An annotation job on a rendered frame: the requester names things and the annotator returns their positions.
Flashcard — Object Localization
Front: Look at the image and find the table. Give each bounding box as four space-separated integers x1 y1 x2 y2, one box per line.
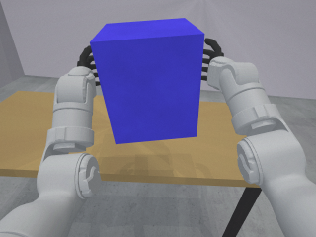
0 91 262 237

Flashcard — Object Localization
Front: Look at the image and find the right robot hand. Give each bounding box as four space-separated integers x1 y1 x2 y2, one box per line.
201 38 224 81

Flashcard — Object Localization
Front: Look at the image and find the left robot hand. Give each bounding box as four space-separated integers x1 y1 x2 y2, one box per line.
77 46 101 86

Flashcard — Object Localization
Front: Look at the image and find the right robot upper arm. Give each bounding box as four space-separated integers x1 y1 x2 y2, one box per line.
237 129 316 237

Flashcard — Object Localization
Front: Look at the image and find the carton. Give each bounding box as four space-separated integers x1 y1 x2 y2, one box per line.
90 18 205 144

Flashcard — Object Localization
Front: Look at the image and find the robot right forearm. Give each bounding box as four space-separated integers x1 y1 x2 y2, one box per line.
206 56 307 171

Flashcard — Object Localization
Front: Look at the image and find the left robot upper arm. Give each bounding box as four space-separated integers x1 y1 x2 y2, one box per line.
0 153 102 237

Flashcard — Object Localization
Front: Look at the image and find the robot left forearm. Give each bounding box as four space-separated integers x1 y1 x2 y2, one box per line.
37 66 97 192

